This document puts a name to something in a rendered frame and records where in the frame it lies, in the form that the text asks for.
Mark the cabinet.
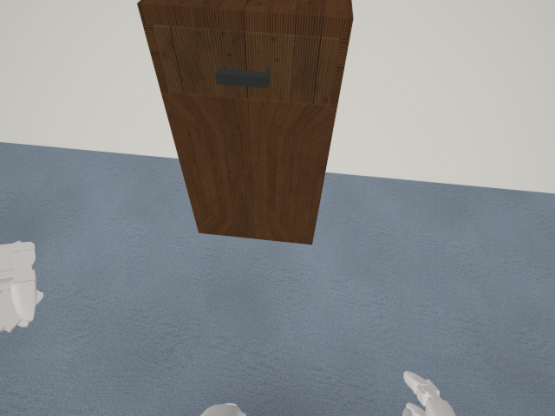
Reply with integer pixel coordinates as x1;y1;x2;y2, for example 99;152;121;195
137;0;353;244

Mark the right robot hand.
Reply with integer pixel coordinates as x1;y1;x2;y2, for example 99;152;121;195
402;371;455;416

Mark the handle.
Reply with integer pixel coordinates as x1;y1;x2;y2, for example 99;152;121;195
215;65;270;88

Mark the left robot hand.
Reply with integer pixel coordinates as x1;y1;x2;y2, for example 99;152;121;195
0;241;43;333

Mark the drawer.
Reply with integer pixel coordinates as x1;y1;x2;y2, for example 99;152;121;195
153;24;339;105

